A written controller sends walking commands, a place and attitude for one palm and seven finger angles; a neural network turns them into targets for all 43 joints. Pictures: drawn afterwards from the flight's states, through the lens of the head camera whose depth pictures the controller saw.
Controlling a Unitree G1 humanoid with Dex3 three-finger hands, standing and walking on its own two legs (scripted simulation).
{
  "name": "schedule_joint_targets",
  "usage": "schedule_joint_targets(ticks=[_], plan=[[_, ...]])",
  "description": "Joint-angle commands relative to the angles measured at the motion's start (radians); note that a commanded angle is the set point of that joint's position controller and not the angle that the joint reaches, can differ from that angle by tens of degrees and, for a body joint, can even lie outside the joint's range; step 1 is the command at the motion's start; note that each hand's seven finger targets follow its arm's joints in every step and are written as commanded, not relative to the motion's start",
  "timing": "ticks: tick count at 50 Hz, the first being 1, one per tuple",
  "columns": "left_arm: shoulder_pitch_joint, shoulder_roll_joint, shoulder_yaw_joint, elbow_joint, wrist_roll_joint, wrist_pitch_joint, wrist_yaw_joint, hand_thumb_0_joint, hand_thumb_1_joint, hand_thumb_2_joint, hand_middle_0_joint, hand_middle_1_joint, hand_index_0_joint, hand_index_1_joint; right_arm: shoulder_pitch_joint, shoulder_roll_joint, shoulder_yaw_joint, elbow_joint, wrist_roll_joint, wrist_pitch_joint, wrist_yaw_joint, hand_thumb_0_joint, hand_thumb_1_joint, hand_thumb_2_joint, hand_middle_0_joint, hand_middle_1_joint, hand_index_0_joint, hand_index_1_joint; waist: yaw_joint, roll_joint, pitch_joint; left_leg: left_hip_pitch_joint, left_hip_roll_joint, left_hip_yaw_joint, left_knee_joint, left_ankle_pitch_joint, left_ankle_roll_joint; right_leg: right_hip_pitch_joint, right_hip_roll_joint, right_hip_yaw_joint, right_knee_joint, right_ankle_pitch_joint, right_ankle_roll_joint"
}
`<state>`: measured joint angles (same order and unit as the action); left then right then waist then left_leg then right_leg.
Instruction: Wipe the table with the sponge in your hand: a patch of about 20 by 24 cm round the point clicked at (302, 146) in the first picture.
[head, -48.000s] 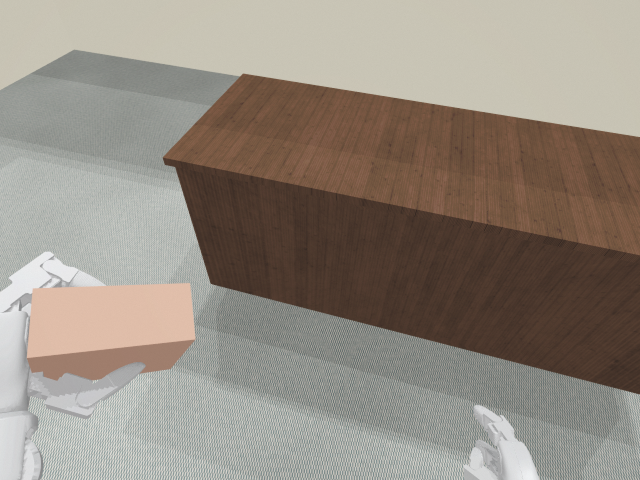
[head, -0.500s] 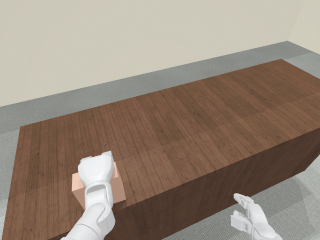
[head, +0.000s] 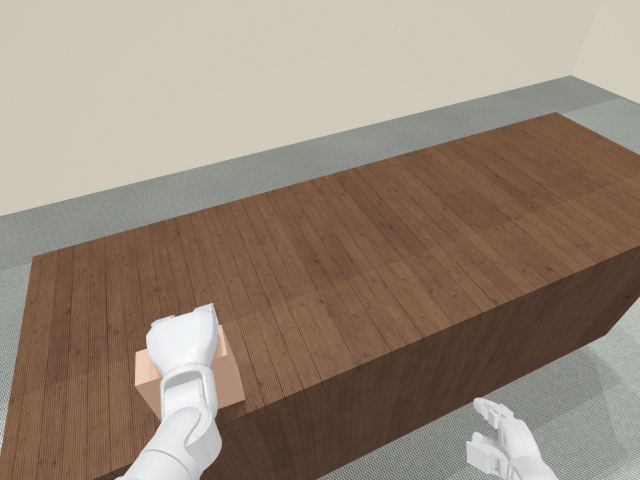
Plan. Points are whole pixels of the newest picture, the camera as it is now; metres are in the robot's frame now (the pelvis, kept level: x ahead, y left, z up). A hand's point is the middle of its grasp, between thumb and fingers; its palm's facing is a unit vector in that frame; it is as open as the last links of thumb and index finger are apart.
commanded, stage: slide across to the third lane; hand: left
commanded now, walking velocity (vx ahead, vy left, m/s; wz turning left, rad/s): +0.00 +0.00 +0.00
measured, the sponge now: (197, 384) +0.26 +0.23 -0.07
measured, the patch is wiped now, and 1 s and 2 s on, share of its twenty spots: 0.65 0.65 0.80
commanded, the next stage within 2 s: wipe forward along the third lane in 1.46 s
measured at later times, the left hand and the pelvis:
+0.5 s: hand (199, 356) +0.28 +0.21 -0.02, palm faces -0.10 -0.06 -0.99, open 10.0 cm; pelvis +0.00 +0.01 +0.00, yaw +2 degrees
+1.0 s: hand (236, 341) +0.31 +0.17 -0.01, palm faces -0.07 -0.05 -1.00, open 10.0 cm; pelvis -0.01 +0.01 +0.00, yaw +2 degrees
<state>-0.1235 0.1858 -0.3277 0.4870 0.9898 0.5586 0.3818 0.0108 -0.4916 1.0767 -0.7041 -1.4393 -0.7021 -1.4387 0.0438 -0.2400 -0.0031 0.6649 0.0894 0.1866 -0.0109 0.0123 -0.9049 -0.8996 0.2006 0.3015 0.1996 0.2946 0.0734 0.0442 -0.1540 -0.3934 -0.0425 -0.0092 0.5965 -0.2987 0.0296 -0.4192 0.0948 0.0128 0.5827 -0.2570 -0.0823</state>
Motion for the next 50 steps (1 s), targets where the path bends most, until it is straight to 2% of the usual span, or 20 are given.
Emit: schedule_joint_targets(ticks=[1, 3, 5, 6, 15, 18, 20, 22, 25, 28, 30, 33, 35, 39, 40, 43, 45, 47, 49, 50], plan=[[-0.066, 0.026, 0.036, -0.045, -0.044, 0.001, -0.030, 0.000, 0.100, 1.300, -1.200, -1.600, -1.200, -1.600, -0.209, -0.105, -0.029, -0.177, -0.004, -0.058, -0.007, 0.000, -0.900, -0.900, 0.200, 0.300, 0.200, 0.300, 0.004, -0.159, -0.108, -0.028, -0.010, -0.037, -0.066, 0.092, 0.009, 0.169, -0.068, 0.130, -0.113, 0.167, 0.002], [-0.105, 0.007, 0.010, -0.054, -0.041, 0.000, -0.034, 0.000, 0.100, 1.300, -1.200, -1.600, -1.200, -1.600, -0.216, -0.103, -0.027, -0.176, -0.003, -0.058, -0.011, 0.000, -0.900, -0.900, 0.200, 0.300, 0.200, 0.300, -0.007, -0.164, -0.101, -0.022, -0.009, -0.038, -0.068, 0.090, 0.009, 0.159, -0.069, 0.129, -0.117, 0.163, 0.005], [-0.141, 0.048, 0.048, -0.074, -0.037, -0.004, -0.031, 0.000, 0.100, 1.300, -1.200, -1.600, -1.200, -1.600, -0.218, -0.110, -0.032, -0.171, -0.004, -0.061, -0.012, 0.000, -0.900, -0.900, 0.200, 0.300, 0.200, 0.300, -0.004, -0.143, -0.116, -0.004, -0.007, -0.044, -0.071, 0.097, 0.009, 0.155, -0.063, 0.138, -0.122, 0.157, -0.002], [-0.143, 0.001, -0.001, -0.088, -0.040, -0.005, -0.034, 0.000, 0.100, 1.300, -1.200, -1.600, -1.200, -1.600, -0.219, -0.100, -0.030, -0.180, -0.004, -0.063, -0.012, 0.000, -0.900, -0.900, 0.200, 0.300, 0.200, 0.300, -0.009, -0.121, -0.125, 0.006, -0.008, -0.036, -0.068, 0.104, 0.012, 0.165, -0.069, 0.125, -0.118, 0.166, 0.002], [-0.238, -0.017, -0.035, -0.143, -0.048, -0.038, -0.042, 0.000, 0.100, 1.300, -1.200, -1.600, -1.200, -1.600, -0.231, -0.099, -0.035, -0.176, -0.003, -0.076, -0.006, 0.000, -0.900, -0.900, 0.200, 0.300, 0.200, 0.300, -0.021, -0.136, -0.145, 0.059, 0.001, -0.051, -0.078, 0.138, 0.016, 0.165, -0.063, 0.113, -0.122, 0.191, -0.001], [-0.298, -0.076, -0.097, -0.110, -0.045, -0.045, -0.044, 0.000, 0.100, 1.300, -1.200, -1.600, -1.200, -1.600, -0.227, -0.090, -0.030, -0.168, 0.000, -0.080, -0.003, 0.000, -0.900, -0.900, 0.200, 0.300, 0.200, 0.300, -0.038, -0.133, -0.109, 0.068, 0.007, -0.055, -0.082, 0.118, 0.016, 0.120, -0.062, 0.082, -0.122, 0.135, 0.002], [-0.320, -0.061, -0.080, -0.106, -0.041, -0.055, -0.041, 0.000, 0.100, 1.300, -1.200, -1.600, -1.200, -1.600, -0.222, -0.095, -0.033, -0.161, -0.004, -0.083, -0.002, 0.000, -0.900, -0.900, 0.200, 0.300, 0.200, 0.300, -0.031, -0.125, -0.132, 0.075, 0.007, -0.058, -0.080, 0.129, 0.015, 0.123, -0.059, 0.084, -0.116, 0.149, -0.003], [-0.318, -0.123, -0.134, -0.090, -0.045, -0.061, -0.040, 0.000, 0.100, 1.300, -1.200, -1.600, -1.200, -1.600, -0.220, -0.087, -0.033, -0.163, -0.001, -0.084, 0.005, 0.000, -0.900, -0.900, 0.200, 0.300, 0.200, 0.300, -0.035, -0.147, -0.137, 0.078, 0.010, -0.061, -0.075, 0.136, 0.015, 0.112, -0.060, 0.061, -0.104, 0.146, 0.000], [-0.334, -0.111, -0.112, -0.079, -0.058, -0.069, -0.028, 0.000, 0.100, 1.300, -1.200, -1.600, -1.200, -1.600, -0.220, -0.091, -0.038, -0.155, -0.003, -0.083, 0.013, 0.000, -0.900, -0.900, 0.200, 0.300, 0.200, 0.300, -0.024, -0.147, -0.153, 0.081, 0.012, -0.064, -0.070, 0.149, 0.012, 0.113, -0.056, 0.061, -0.097, 0.163, -0.004], [-0.371, -0.167, -0.165, -0.058, -0.062, -0.062, -0.020, 0.000, 0.100, 1.300, -1.200, -1.600, -1.200, -1.600, -0.224, -0.085, -0.035, -0.153, -0.001, -0.079, 0.022, 0.000, -0.900, -0.900, 0.200, 0.300, 0.200, 0.300, -0.036, -0.164, -0.136, 0.082, 0.017, -0.070, -0.066, 0.150, 0.010, 0.091, -0.059, 0.035, -0.087, 0.153, 0.000], [-0.418, -0.145, -0.136, -0.045, -0.066, -0.055, -0.010, 0.000, 0.100, 1.300, -1.200, -1.600, -1.200, -1.600, -0.225, -0.086, -0.037, -0.144, 0.000, -0.077, 0.024, 0.000, -0.900, -0.900, 0.200, 0.300, 0.200, 0.300, -0.029, -0.147, -0.144, 0.082, 0.016, -0.069, -0.070, 0.139, 0.009, 0.089, -0.055, 0.038, -0.091, 0.136, -0.003], [-0.466, -0.210, -0.191, 0.005, -0.057, -0.041, 0.000, 0.000, 0.100, 1.300, -1.200, -1.600, -1.200, -1.600, -0.221, -0.080, -0.036, -0.133, 0.000, -0.073, 0.034, 0.000, -0.900, -0.900, 0.200, 0.300, 0.200, 0.300, -0.040, -0.147, -0.142, 0.091, 0.021, -0.077, -0.062, 0.145, 0.007, 0.057, -0.054, 0.009, -0.072, 0.126, -0.004], [-0.468, -0.210, -0.180, 0.023, -0.065, -0.033, 0.006, 0.000, 0.100, 1.300, -1.200, -1.600, -1.200, -1.600, -0.229, -0.080, -0.038, -0.133, -0.002, -0.069, 0.040, 0.000, -0.900, -0.900, 0.200, 0.300, 0.200, 0.300, -0.023, -0.137, -0.152, 0.084, 0.022, -0.078, -0.065, 0.142, 0.004, 0.056, -0.051, 0.004, -0.069, 0.114, -0.007], [-0.537, -0.220, -0.177, 0.088, -0.071, -0.013, 0.027, 0.000, 0.100, 1.300, -1.200, -1.600, -1.200, -1.600, -0.228, -0.077, -0.036, -0.118, -0.003, -0.061, 0.044, 0.000, -0.900, -0.900, 0.200, 0.300, 0.200, 0.300, -0.036, -0.161, -0.149, 0.068, 0.021, -0.072, -0.061, 0.117, 0.004, 0.055, -0.055, 0.003, -0.070, 0.097, 0.000], [-0.533, -0.192, -0.140, 0.085, -0.080, -0.009, 0.031, 0.000, 0.100, 1.300, -1.200, -1.600, -1.200, -1.600, -0.231, -0.078, -0.037, -0.119, -0.004, -0.059, 0.042, 0.000, -0.900, -0.900, 0.200, 0.300, 0.200, 0.300, -0.016, -0.157, -0.175, 0.062, 0.020, -0.072, -0.068, 0.117, 0.000, 0.073, -0.050, 0.007, -0.069, 0.096, -0.004], [-0.537, -0.233, -0.175, 0.116, -0.065, 0.009, 0.041, 0.000, 0.100, 1.300, -1.200, -1.600, -1.200, -1.600, -0.230, -0.074, -0.037, -0.122, -0.006, -0.050, 0.051, 0.000, -0.900, -0.900, 0.200, 0.300, 0.200, 0.300, -0.023, -0.140, -0.174, 0.067, 0.022, -0.068, -0.065, 0.125, 0.000, 0.069, -0.052, -0.004, -0.063, 0.098, -0.005], [-0.546, -0.175, -0.112, 0.124, -0.076, 0.017, 0.047, 0.000, 0.100, 1.300, -1.200, -1.600, -1.200, -1.600, -0.238, -0.076, -0.036, -0.121, -0.008, -0.045, 0.046, 0.000, -0.900, -0.900, 0.200, 0.300, 0.200, 0.300, -0.008, -0.147, -0.185, 0.049, 0.020, -0.064, -0.075, 0.111, -0.003, 0.091, -0.049, 0.013, -0.078, 0.087, -0.007], [-0.588, -0.192, -0.133, 0.140, -0.073, 0.028, 0.055, 0.000, 0.100, 1.300, -1.200, -1.600, -1.200, -1.600, -0.236, -0.074, -0.032, -0.119, -0.006, -0.042, 0.041, 0.000, -0.900, -0.900, 0.200, 0.300, 0.200, 0.300, -0.030, -0.153, -0.159, 0.040, 0.017, -0.056, -0.077, 0.090, -0.001, 0.088, -0.055, 0.015, -0.087, 0.077, 0.000], [-0.581, -0.187, -0.125, 0.160, -0.065, 0.033, 0.059, 0.000, 0.100, 1.300, -1.200, -1.600, -1.200, -1.600, -0.232, -0.074, -0.033, -0.116, -0.009, -0.041, 0.039, 0.000, -0.900, -0.900, 0.200, 0.300, 0.200, 0.300, -0.027, -0.139, -0.160, 0.037, 0.016, -0.052, -0.080, 0.090, -0.003, 0.091, -0.056, 0.017, -0.091, 0.075, -0.002], [-0.553, -0.159, -0.090, 0.153, -0.073, 0.034, 0.059, 0.000, 0.100, 1.300, -1.200, -1.600, -1.200, -1.600, -0.242, -0.076, -0.036, -0.120, -0.010, -0.042, 0.038, 0.000, -0.900, -0.900, 0.200, 0.300, 0.200, 0.300, -0.006, -0.127, -0.181, 0.035, 0.015, -0.051, -0.082, 0.096, -0.004, 0.105, -0.051, 0.029, -0.096, 0.080, -0.006]])
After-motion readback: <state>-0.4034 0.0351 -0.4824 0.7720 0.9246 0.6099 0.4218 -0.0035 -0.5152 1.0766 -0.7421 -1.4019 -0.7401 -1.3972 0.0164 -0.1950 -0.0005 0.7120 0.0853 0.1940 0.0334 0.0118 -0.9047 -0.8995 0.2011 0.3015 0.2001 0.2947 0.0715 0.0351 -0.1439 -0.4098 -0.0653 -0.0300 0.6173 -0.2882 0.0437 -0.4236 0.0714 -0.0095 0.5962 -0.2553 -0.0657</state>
